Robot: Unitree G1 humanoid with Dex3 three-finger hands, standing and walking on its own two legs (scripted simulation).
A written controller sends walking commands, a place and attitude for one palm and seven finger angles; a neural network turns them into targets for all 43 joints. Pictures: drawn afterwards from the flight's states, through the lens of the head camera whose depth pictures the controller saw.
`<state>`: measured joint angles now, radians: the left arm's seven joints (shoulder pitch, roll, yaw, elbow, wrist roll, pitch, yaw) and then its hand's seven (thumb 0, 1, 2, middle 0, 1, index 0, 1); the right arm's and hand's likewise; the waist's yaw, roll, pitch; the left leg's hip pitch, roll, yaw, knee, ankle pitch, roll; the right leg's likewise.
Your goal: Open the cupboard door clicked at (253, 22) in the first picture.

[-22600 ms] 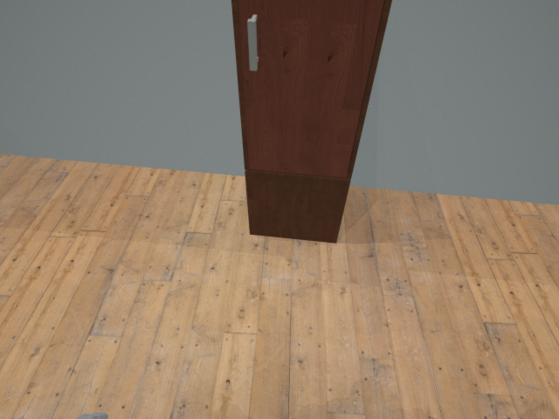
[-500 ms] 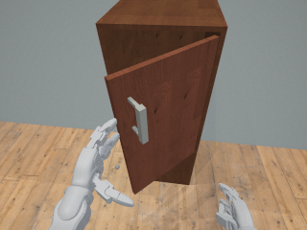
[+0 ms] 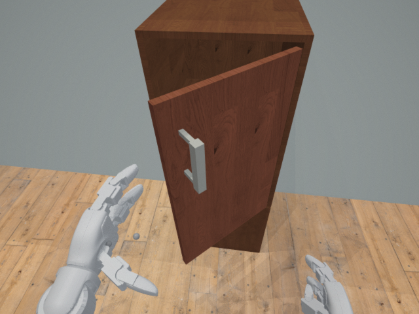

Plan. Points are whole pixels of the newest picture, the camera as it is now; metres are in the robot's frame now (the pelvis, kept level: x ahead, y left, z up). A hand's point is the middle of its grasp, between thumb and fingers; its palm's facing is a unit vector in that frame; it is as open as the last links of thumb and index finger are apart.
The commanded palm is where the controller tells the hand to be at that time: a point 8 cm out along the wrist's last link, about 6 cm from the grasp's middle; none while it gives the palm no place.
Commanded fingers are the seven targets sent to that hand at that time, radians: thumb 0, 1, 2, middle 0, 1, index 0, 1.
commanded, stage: draw the hand back to the body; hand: left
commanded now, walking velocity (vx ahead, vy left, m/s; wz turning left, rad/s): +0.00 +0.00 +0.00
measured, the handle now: (192, 161) +0.36 +0.07 +0.14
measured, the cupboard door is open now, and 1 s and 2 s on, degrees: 45 45 45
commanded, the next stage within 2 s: step back with the hand held close in 1.40 s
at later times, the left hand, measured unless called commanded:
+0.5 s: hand (81, 233) +0.19 +0.21 +0.15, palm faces +0.24 -0.93 -0.26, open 15.1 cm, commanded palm +0.15 +0.25 +0.17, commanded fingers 0.00 0.03 0.52 -0.17 -0.30 -0.17 -0.30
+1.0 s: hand (38, 216) +0.20 +0.26 +0.17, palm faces +0.44 -0.81 -0.40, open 9.3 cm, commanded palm +0.16 +0.31 +0.19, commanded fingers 0.00 0.90 0.90 -0.20 -0.30 -0.20 -0.30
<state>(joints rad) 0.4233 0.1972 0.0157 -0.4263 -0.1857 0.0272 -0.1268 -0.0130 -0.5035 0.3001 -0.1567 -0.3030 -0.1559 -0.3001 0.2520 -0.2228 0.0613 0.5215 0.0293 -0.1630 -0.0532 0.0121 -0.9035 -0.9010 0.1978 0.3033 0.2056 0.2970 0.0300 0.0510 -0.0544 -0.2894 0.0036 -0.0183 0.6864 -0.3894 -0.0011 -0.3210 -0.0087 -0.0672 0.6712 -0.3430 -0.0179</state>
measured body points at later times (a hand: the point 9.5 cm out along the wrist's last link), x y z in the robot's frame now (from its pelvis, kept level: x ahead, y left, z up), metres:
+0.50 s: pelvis +0.00 +0.01 +0.01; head -0.03 +0.00 +0.46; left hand +0.17 +0.25 +0.17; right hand +0.19 -0.19 -0.05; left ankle -0.01 +0.12 -0.72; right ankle +0.01 -0.11 -0.72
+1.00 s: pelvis +0.01 +0.01 +0.02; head -0.01 -0.01 +0.47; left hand +0.17 +0.30 +0.20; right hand +0.20 -0.21 -0.06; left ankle -0.01 +0.12 -0.72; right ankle +0.01 -0.11 -0.72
